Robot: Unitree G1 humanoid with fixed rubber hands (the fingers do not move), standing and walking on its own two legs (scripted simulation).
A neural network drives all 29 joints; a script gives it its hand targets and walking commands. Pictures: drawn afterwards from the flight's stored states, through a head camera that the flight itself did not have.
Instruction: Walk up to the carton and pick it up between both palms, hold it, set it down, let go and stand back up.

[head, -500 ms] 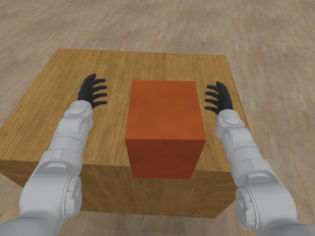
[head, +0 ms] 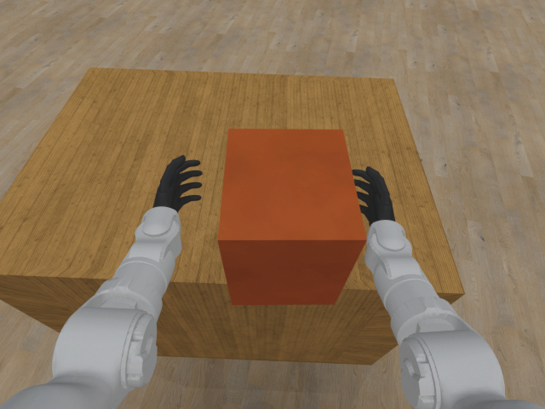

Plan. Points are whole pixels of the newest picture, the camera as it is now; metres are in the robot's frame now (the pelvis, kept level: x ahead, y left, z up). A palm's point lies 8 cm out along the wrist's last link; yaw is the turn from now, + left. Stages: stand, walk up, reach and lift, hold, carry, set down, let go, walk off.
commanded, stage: reach and lift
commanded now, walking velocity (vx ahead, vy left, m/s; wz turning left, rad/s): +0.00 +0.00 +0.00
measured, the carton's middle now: (284, 221) +0.42 -0.04 +0.00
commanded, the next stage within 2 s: none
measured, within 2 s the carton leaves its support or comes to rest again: leaves its support in 1.56 s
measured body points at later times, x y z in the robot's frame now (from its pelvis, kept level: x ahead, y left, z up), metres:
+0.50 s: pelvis +0.00 +0.00 +0.00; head +0.07 +0.00 +0.45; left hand +0.43 +0.12 +0.04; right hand +0.41 -0.18 +0.03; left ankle +0.00 +0.09 -0.75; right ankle +0.00 -0.12 -0.75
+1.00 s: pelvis +0.01 -0.01 +0.00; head +0.07 -0.01 +0.45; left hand +0.43 +0.10 +0.04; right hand +0.41 -0.18 +0.03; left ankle +0.00 +0.09 -0.75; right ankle +0.00 -0.12 -0.75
